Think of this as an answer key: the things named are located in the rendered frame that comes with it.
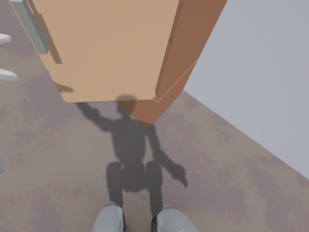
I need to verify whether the right robot thigh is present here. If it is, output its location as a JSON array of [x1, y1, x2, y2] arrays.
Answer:
[[156, 209, 199, 232]]

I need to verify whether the left robot thigh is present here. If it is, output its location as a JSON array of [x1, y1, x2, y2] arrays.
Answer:
[[92, 205, 124, 232]]

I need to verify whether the handle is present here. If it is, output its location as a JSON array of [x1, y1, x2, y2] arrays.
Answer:
[[10, 0, 49, 54]]

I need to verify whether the robot left hand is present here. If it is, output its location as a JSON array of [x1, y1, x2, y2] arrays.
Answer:
[[0, 34, 19, 82]]

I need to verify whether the cupboard door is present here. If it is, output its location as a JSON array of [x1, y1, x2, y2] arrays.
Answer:
[[9, 0, 180, 103]]

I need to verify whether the robot thigh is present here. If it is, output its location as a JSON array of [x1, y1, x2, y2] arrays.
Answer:
[[92, 205, 124, 232], [156, 209, 199, 232]]

